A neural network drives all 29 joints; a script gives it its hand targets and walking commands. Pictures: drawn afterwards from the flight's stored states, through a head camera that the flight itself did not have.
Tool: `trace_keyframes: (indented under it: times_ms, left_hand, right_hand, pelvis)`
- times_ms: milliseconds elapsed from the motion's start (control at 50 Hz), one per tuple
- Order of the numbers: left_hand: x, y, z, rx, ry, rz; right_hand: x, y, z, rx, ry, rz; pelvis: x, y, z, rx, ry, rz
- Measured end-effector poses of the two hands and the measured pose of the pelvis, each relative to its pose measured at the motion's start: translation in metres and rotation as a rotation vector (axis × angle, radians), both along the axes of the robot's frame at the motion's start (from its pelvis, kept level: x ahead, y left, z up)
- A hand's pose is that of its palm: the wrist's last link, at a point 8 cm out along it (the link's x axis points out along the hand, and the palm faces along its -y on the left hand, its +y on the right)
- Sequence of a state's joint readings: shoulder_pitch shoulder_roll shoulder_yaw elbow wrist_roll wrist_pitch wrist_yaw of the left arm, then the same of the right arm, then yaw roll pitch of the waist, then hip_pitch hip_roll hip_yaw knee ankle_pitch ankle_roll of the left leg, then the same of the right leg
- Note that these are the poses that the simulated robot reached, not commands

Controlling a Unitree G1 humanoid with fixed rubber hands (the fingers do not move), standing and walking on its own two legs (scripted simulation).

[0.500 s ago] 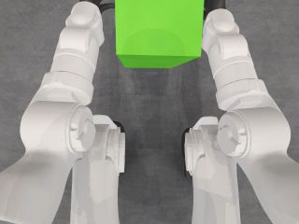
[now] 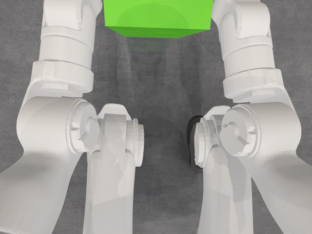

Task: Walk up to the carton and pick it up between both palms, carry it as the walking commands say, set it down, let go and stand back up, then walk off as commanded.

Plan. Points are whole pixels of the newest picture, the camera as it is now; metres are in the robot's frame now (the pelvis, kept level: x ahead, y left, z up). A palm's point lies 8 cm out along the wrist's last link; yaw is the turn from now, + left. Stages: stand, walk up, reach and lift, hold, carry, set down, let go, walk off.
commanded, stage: reach and lift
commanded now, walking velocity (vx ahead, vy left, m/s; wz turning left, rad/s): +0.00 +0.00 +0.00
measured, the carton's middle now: out of the picture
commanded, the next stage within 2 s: none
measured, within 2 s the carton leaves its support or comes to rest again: neither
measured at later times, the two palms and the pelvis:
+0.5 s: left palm out of the picture +0.55 +0.14 -0.09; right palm out of the picture +0.55 -0.09 -0.09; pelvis -0.01 +0.00 +0.03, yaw +0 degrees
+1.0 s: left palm out of the picture +0.53 +0.15 -0.02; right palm out of the picture +0.53 -0.09 -0.01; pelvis -0.03 +0.00 +0.07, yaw +1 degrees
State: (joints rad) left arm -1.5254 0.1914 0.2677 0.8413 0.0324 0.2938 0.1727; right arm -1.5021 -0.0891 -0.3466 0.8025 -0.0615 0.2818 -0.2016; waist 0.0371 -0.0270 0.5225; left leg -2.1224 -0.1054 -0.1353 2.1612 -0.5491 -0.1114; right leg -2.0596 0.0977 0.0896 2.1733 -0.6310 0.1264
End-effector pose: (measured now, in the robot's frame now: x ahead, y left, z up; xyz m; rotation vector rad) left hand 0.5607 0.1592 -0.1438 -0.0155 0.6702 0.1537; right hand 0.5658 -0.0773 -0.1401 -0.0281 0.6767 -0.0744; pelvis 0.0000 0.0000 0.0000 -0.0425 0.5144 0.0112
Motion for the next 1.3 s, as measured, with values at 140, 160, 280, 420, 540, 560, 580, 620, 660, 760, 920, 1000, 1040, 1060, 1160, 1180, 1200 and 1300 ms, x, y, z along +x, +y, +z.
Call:
trace_keyframes:
  times_ms: [140, 160, 280, 420, 540, 560, 580, 620, 660, 760, 920, 1000, 1040, 1060, 1160, 1180, 1200, 1300]
  left_hand:
    - [-0.007, -0.004, 0.019, -0.009, -0.007, 0.006]
    - [-0.007, -0.005, 0.023, -0.012, -0.01, 0.007]
    - [-0.008, -0.01, 0.04, -0.009, -0.017, 0.011]
    - [-0.01, -0.015, 0.05, 0.002, -0.025, 0.009]
    - [-0.013, -0.017, 0.063, -0.007, -0.036, 0.017]
    - [-0.014, -0.017, 0.065, -0.007, -0.035, 0.019]
    - [-0.015, -0.017, 0.067, -0.007, -0.035, 0.021]
    - [-0.016, -0.017, 0.073, -0.012, -0.038, 0.026]
    - [-0.018, -0.017, 0.078, -0.016, -0.042, 0.027]
    - [-0.021, -0.017, 0.095, -0.017, -0.049, 0.028]
    - [-0.029, -0.014, 0.116, -0.026, -0.051, 0.037]
    - [-0.032, -0.014, 0.128, -0.02, -0.062, 0.031]
    - [-0.034, -0.014, 0.134, -0.019, -0.066, 0.03]
    - [-0.035, -0.015, 0.137, -0.019, -0.067, 0.031]
    - [-0.04, -0.017, 0.15, -0.014, -0.06, 0.028]
    - [-0.04, -0.018, 0.153, -0.016, -0.06, 0.029]
    - [-0.041, -0.018, 0.156, -0.016, -0.06, 0.028]
    - [-0.044, -0.021, 0.17, -0.02, -0.064, 0.029]
  right_hand:
    - [-0.011, -0.003, 0.018, 0.001, -0.008, -0.019]
    - [-0.012, -0.004, 0.021, 0.003, -0.01, -0.02]
    - [-0.013, -0.009, 0.037, 0.008, -0.015, -0.022]
    - [-0.014, -0.014, 0.047, 0.014, -0.021, -0.023]
    - [-0.017, -0.016, 0.058, 0.019, -0.03, -0.026]
    - [-0.018, -0.016, 0.06, 0.024, -0.029, -0.028]
    - [-0.019, -0.016, 0.062, 0.026, -0.028, -0.028]
    - [-0.02, -0.016, 0.068, 0.022, -0.03, -0.024]
    - [-0.021, -0.016, 0.074, 0.025, -0.033, -0.029]
    - [-0.025, -0.015, 0.091, 0.025, -0.04, -0.031]
    - [-0.032, -0.013, 0.113, 0.022, -0.039, -0.03]
    - [-0.035, -0.013, 0.126, 0.023, -0.051, -0.033]
    - [-0.037, -0.013, 0.131, 0.025, -0.054, -0.032]
    - [-0.038, -0.013, 0.133, 0.027, -0.054, -0.034]
    - [-0.045, -0.016, 0.144, 0.027, -0.048, -0.035]
    - [-0.046, -0.016, 0.147, 0.027, -0.048, -0.035]
    - [-0.046, -0.017, 0.15, 0.029, -0.048, -0.037]
    - [-0.05, -0.02, 0.165, 0.029, -0.051, -0.04]
  pelvis:
    - [-0.006, 0.004, 0.009, -0.01, -0.022, 0.007]
    - [-0.007, 0.004, 0.011, -0.009, -0.024, 0.006]
    - [-0.011, 0.004, 0.02, 0.001, -0.031, 0.004]
    - [-0.013, 0.001, 0.029, 0.014, -0.028, 0.0]
    - [-0.013, -0.003, 0.036, 0.027, -0.036, -0.006]
    - [-0.013, -0.003, 0.038, 0.029, -0.038, -0.007]
    - [-0.013, -0.004, 0.039, 0.03, -0.04, -0.007]
    - [-0.014, -0.004, 0.043, 0.034, -0.044, -0.006]
    - [-0.015, -0.005, 0.046, 0.035, -0.05, -0.006]
    - [-0.018, -0.006, 0.056, 0.037, -0.064, -0.009]
    - [-0.025, -0.004, 0.069, 0.032, -0.085, -0.007]
    - [-0.029, -0.003, 0.075, 0.029, -0.096, -0.005]
    - [-0.03, -0.002, 0.078, 0.028, -0.101, -0.004]
    - [-0.031, -0.002, 0.079, 0.028, -0.103, -0.004]
    - [-0.035, -0.001, 0.087, 0.029, -0.117, -0.003]
    - [-0.036, -0.001, 0.088, 0.029, -0.12, -0.003]
    - [-0.037, 0.0, 0.09, 0.029, -0.122, -0.003]
    - [-0.039, -0.001, 0.099, 0.035, -0.137, -0.008]
